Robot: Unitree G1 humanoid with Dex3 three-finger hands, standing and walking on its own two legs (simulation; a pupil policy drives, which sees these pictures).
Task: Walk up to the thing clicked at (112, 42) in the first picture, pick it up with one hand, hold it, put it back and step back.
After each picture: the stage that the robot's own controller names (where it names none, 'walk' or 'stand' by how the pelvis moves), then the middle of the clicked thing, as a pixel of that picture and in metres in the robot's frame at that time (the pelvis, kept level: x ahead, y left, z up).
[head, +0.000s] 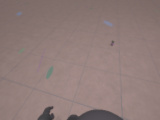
stand; (112, 43) +1.81 -0.50 -0.72
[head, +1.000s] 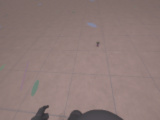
walk; (97, 44) +1.73 -0.03 -0.70
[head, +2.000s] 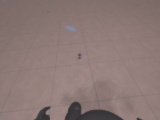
walk; (79, 56) +1.16 +0.30 -0.71
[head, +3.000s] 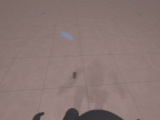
walk; (74, 75) +0.71 +0.22 -0.70
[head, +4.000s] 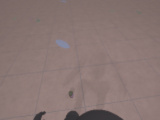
walk; (71, 94) +0.41 +0.25 -0.70
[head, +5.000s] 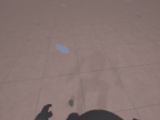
stand; (71, 103) +0.32 +0.24 -0.72
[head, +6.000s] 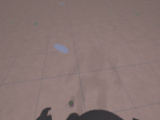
stand; (71, 104) +0.29 +0.24 -0.72
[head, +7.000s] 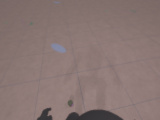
stand; (70, 103) +0.28 +0.25 -0.72
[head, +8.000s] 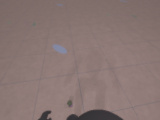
stand; (70, 103) +0.31 +0.24 -0.73
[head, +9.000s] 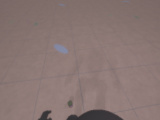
stand; (70, 104) +0.30 +0.24 -0.73
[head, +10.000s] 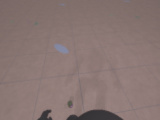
stand; (70, 104) +0.30 +0.24 -0.73
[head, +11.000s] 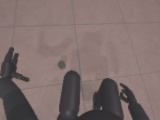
go down; (62, 65) +0.38 +0.28 -0.36
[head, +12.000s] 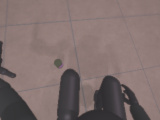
go down; (59, 64) +0.37 +0.30 -0.30
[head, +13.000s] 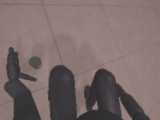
close in; (36, 63) +0.34 +0.33 -0.22
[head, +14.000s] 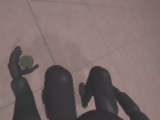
close; (26, 63) +0.34 +0.32 -0.21
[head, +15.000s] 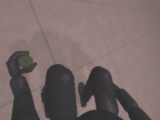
lift; (26, 62) +0.33 +0.33 -0.21
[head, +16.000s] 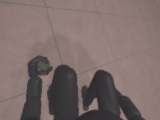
lift; (43, 66) +0.31 +0.28 -0.17
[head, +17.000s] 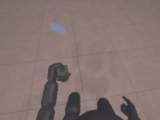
lift; (63, 74) +0.32 +0.20 +0.01
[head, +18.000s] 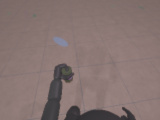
hold; (67, 74) +0.33 +0.18 +0.00
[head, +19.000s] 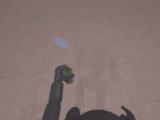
hold; (68, 76) +0.32 +0.18 +0.00
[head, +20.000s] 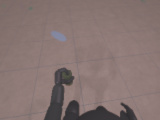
crouch; (67, 78) +0.32 +0.17 -0.04
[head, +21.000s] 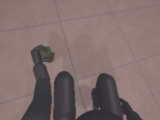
lower; (47, 55) +0.43 +0.29 -0.10
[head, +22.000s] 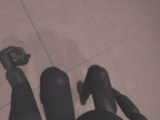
lower; (20, 57) +0.38 +0.33 -0.21
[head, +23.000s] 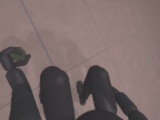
lower; (20, 57) +0.37 +0.34 -0.22
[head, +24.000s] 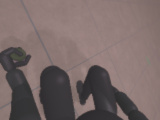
lower; (20, 57) +0.37 +0.34 -0.22
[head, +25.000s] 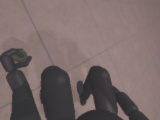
lower; (21, 58) +0.36 +0.34 -0.21
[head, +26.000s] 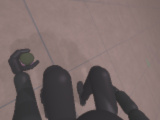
open; (27, 61) +0.35 +0.31 -0.22
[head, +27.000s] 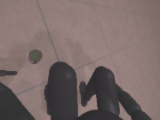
stand; (35, 57) +0.36 +0.30 -0.21
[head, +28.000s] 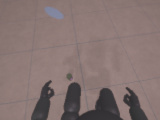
walk; (69, 77) +0.38 +0.24 -0.50
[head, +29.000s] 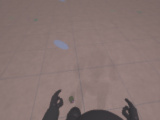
stand; (71, 99) +0.34 +0.22 -0.66
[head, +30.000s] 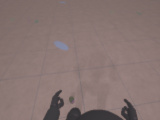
stand; (71, 100) +0.34 +0.22 -0.67
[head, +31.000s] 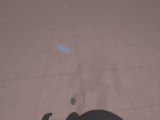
stand; (73, 101) +0.35 +0.21 -0.72
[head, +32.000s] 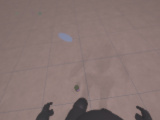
walk; (77, 88) +0.40 +0.24 -0.69
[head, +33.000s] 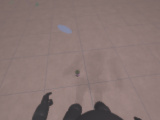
walk; (77, 73) +0.63 +0.18 -0.70
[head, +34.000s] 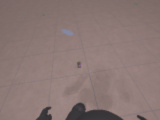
stand; (79, 64) +0.92 +0.28 -0.70
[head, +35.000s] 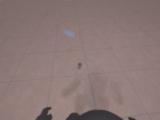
stand; (79, 65) +0.95 +0.22 -0.72
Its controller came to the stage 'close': yes
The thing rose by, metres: 0.72
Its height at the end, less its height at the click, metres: +0.00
